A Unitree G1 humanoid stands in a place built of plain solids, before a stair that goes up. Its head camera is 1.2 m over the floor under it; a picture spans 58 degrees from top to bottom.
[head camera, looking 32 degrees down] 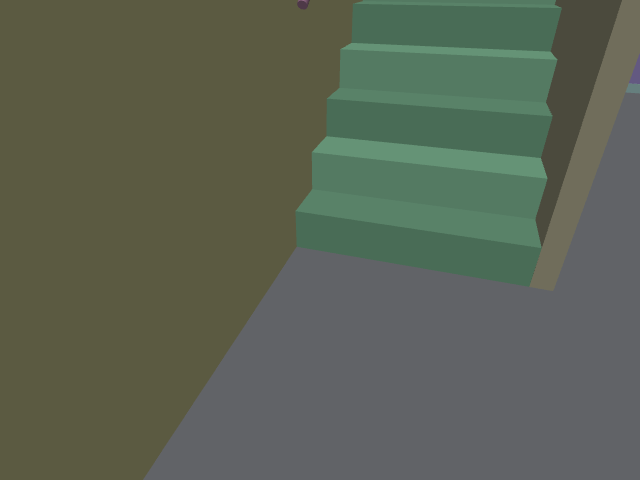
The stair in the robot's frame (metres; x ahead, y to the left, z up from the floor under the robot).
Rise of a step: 0.21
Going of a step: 0.26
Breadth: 1.10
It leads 17 degrees to the right of straight ahead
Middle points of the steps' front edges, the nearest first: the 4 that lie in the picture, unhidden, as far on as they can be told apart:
1.69 -0.41 0.21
1.94 -0.48 0.41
2.18 -0.56 0.62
2.43 -0.64 0.83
